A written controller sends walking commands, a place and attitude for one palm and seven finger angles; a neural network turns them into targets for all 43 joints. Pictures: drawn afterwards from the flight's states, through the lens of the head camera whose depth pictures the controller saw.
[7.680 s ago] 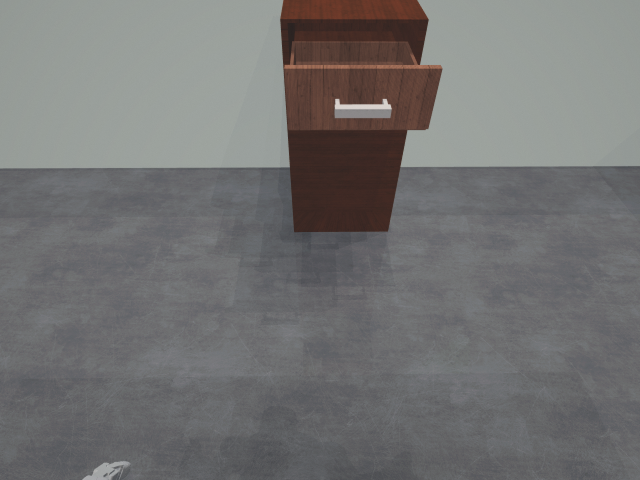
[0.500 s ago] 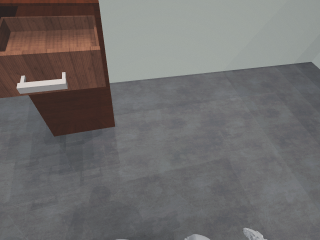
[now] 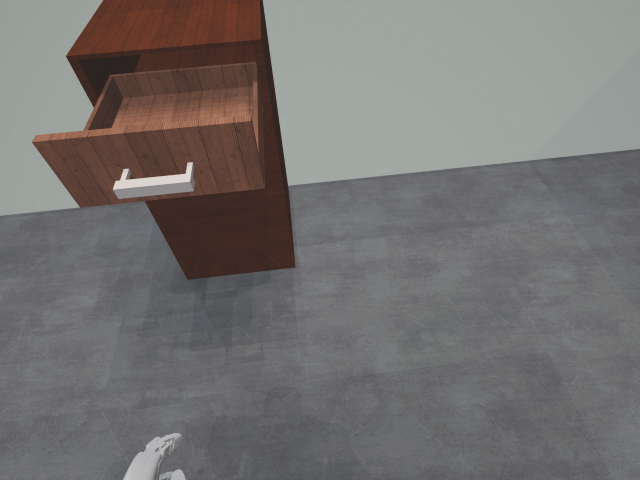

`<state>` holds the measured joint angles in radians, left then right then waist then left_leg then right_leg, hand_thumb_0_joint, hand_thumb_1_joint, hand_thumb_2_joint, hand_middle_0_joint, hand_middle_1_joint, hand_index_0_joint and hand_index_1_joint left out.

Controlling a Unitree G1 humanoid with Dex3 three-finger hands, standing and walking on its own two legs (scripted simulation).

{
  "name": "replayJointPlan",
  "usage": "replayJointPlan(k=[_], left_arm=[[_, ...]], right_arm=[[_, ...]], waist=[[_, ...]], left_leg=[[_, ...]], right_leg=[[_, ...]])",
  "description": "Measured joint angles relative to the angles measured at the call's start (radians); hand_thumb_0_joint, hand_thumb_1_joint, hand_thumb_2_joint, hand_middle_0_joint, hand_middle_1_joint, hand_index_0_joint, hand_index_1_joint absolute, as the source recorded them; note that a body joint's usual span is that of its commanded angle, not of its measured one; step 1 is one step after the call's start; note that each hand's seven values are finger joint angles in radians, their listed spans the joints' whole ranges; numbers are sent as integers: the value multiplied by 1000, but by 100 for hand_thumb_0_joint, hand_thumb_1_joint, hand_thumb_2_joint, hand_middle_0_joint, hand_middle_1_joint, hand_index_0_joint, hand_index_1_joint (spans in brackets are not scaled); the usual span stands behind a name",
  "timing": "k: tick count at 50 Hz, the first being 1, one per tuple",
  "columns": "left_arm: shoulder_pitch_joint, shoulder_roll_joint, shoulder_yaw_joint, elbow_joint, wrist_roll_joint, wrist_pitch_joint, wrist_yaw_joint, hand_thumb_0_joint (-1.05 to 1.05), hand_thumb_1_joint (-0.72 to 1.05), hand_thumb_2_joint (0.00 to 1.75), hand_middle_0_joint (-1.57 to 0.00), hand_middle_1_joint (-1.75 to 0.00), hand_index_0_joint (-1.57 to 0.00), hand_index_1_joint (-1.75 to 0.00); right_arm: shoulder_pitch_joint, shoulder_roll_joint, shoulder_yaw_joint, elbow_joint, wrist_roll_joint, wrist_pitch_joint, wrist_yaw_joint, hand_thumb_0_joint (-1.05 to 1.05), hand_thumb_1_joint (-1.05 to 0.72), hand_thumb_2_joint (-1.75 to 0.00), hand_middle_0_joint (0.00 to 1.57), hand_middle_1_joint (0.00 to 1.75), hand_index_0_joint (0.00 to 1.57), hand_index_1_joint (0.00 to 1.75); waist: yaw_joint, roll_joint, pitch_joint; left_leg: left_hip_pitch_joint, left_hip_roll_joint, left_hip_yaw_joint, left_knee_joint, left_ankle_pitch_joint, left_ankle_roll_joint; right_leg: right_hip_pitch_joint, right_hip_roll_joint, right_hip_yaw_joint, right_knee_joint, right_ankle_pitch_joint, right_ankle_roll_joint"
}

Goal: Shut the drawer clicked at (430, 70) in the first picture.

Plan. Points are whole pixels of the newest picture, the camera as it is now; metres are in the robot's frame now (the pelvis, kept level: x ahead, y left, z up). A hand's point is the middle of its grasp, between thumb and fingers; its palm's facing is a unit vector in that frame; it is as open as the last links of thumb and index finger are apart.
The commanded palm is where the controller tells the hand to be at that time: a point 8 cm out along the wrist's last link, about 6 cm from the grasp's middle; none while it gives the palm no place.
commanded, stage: turn to face it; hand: left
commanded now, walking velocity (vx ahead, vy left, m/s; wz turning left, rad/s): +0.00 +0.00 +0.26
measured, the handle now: (156, 178) +0.60 +0.32 +0.01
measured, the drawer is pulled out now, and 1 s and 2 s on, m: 0.29 0.29 0.29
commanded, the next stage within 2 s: take the last steps up to it in 0.04 s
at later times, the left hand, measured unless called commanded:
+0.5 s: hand out of the picture -0.11 +0.23 -0.18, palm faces +0.27 -0.94 -0.19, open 7.4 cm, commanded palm none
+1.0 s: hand (146, 415) +0.24 +0.29 -0.17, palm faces +0.11 -0.98 -0.15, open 7.4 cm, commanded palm none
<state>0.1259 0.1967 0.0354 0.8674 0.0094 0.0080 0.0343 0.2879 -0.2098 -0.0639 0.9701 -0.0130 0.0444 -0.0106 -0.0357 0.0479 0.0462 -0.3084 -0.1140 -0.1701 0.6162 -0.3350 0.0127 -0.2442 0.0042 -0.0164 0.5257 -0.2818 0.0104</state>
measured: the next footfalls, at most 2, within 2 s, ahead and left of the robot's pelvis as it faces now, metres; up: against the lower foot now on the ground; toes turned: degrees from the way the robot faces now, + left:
left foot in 0.46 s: +0.03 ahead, +0.16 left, +0.00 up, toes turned +14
right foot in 1.08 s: +0.34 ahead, +0.00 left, +0.00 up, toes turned +2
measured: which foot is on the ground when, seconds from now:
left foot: up 0.00-0.44, down 0.46-1.00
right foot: down 0.00-0.48, up 0.50-1.00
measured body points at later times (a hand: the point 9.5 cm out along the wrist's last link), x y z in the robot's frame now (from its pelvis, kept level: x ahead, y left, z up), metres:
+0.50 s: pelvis +0.01 +0.06 +0.00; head +0.02 +0.09 +0.45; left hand -0.12 +0.28 -0.16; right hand +0.16 -0.16 -0.13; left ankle -0.01 +0.15 -0.73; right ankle +0.00 -0.10 -0.72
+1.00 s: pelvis +0.16 +0.11 +0.00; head +0.17 +0.12 +0.45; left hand +0.24 +0.35 -0.15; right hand +0.04 -0.08 -0.15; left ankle -0.01 +0.15 -0.73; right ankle +0.30 +0.04 -0.69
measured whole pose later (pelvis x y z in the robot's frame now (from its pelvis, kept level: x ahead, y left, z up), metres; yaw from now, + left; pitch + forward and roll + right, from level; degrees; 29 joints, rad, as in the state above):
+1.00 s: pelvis +0.16 +0.11 +0.00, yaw +8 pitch -2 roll -1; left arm 0.12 0.16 0.04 1.01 0.02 0.00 -0.01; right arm 0.55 -0.07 0.00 1.18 -0.03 -0.07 -0.05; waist -0.06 -0.01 0.07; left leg 0.17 -0.04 0.10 0.30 -0.42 0.06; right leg -0.54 -0.02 -0.13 0.80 -0.22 -0.05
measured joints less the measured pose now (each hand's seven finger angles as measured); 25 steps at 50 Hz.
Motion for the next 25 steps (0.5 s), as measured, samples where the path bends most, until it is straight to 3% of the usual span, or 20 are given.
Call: replayJointPlan(k=[2, 5, 9, 15, 21, 23, 25], left_arm=[[18, -14, -10, 7, 5, -1, 0, 0, 91, 90, -20, -30, -20, -30], [52, -29, -11, 23, 5, 4, 0, 0, 91, 90, -21, -30, -20, -30], [93, -38, -9, 48, 8, 0, -1, 0, 91, 90, -21, -30, -20, -30], [174, -41, -4, 95, 19, -26, -12, 0, 91, 90, -21, -30, -20, -30], [277, -13, 8, 169, 29, -30, -20, 0, 91, 90, -21, -30, -20, -30], [314, -3, 12, 196, 24, -22, -21, 0, 91, 90, -21, -30, -20, -30], [333, 9, 15, 230, 20, -1, -23, 0, 91, 90, -20, -30, -20, -30]], right_arm=[[-2, -11, -12, 5, -3, 13, -1, 1, -90, -90, 20, 30, 20, 30], [-4, -24, -22, 18, -7, 24, 7, 1, -91, -90, 20, 30, 20, 30], [-8, -29, -26, 32, -9, 27, 13, 1, -91, -90, 20, 30, 20, 30], [-31, -30, -21, 51, -16, 26, 25, 1, -91, -90, 20, 30, 20, 30], [-84, -13, -6, 33, -12, -8, 34, 1, -91, -90, 20, 30, 20, 30], [-95, -7, 3, 17, -9, -34, 32, 1, -91, -90, 20, 30, 20, 30], [-108, 14, 8, 10, -11, -63, 23, 1, -91, -90, 20, 30, 20, 30]], waist=[[-8, 16, 1], [-8, 18, -3], [1, 5, -8], [46, -23, -16], [101, -62, -22], [110, -66, -30], [109, -88, -26]], left_leg=[[-67, 6, 34, 197, -115, -19], [-135, 42, 86, 428, -95, -39], [-154, 99, 104, 514, -33, -59], [-101, 156, 142, 379, -28, -63], [-4, 157, 210, 91, -50, -33], [66, 149, 233, -57, -9, -23], [77, 130, 250, -54, 21, 9]], right_leg=[[10, -4, -23, 9, -13, -33], [46, -20, -49, -24, -3, -40], [75, -39, -83, -53, 8, -37], [98, -67, -121, -88, 15, -19], [112, -104, -137, -100, 8, 23], [99, -113, -136, -54, -23, 39], [46, -123, -99, 95, -138, 22]])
